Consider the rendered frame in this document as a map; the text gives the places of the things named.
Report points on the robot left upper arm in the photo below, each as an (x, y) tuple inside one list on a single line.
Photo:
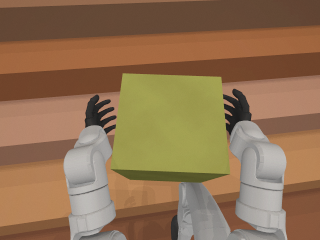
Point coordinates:
[(106, 235)]

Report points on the robot right upper arm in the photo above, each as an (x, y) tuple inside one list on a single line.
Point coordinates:
[(247, 234)]

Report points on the carton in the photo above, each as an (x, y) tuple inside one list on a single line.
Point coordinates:
[(170, 128)]

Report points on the robot left forearm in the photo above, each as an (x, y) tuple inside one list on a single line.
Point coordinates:
[(87, 183)]

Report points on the robot left hand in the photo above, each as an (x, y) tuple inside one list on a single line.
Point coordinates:
[(93, 118)]

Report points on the robot right hand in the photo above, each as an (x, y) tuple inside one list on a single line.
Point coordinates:
[(241, 112)]

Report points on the robot right shin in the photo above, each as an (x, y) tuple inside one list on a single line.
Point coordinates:
[(185, 227)]

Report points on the robot right forearm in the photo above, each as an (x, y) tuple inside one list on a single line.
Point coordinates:
[(262, 171)]

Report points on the robot right thigh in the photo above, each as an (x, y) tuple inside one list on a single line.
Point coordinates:
[(208, 222)]

